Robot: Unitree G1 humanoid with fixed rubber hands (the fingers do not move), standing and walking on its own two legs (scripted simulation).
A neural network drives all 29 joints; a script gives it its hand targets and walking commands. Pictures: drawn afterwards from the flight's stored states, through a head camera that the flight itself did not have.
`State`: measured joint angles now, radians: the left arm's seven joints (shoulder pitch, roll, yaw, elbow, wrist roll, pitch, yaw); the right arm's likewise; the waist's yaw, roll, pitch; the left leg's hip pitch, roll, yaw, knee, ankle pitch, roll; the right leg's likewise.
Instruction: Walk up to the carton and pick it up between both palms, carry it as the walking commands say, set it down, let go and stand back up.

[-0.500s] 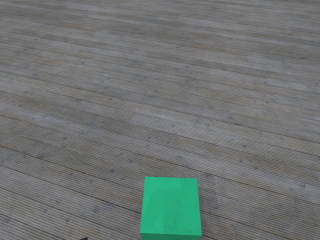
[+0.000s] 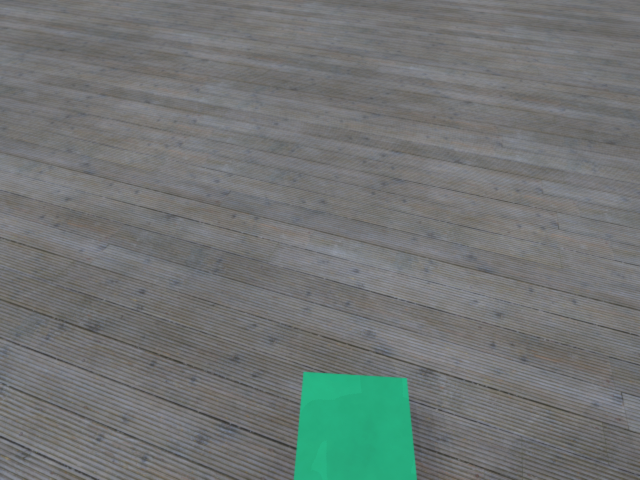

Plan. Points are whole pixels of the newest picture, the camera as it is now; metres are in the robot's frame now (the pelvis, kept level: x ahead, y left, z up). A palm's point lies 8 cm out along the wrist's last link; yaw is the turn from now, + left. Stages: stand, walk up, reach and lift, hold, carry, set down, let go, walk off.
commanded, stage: walk up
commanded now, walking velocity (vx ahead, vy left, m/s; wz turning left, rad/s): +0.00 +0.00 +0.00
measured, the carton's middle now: (351, 441) +0.39 -0.07 -0.66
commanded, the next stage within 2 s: stand in 1.42 s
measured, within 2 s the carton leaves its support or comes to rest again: neither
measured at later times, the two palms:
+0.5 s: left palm out of the picture +0.02 +0.18 -0.14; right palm out of the picture -0.06 -0.32 -0.16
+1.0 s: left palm out of the picture -0.03 +0.15 -0.15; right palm out of the picture -0.02 -0.28 -0.14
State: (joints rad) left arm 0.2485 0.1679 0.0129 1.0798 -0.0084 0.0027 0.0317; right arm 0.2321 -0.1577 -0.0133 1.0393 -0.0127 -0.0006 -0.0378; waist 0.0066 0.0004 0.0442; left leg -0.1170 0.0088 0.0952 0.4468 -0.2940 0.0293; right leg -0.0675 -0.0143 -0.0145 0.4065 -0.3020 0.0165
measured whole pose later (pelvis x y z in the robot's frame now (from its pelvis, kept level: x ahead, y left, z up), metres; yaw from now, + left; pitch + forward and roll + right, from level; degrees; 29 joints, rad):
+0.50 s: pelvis -0.04 -0.06 -0.01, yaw +1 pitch +0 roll -1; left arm 0.18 0.18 0.05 1.01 0.02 0.03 0.02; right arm 0.31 -0.25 -0.07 1.02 -0.03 0.05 -0.04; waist -0.05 0.07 0.08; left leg -0.34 0.09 0.01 0.68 -0.41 -0.02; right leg -0.24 -0.01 -0.04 0.54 -0.28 0.01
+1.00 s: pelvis -0.03 -0.07 +0.00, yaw +1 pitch -2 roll -1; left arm 0.25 0.14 0.01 1.12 0.00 0.00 0.03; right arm 0.28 -0.12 0.00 1.11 0.00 -0.01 -0.05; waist 0.01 -0.01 0.04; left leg -0.07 0.00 0.06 0.42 -0.31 0.02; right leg -0.12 -0.01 -0.04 0.41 -0.26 0.01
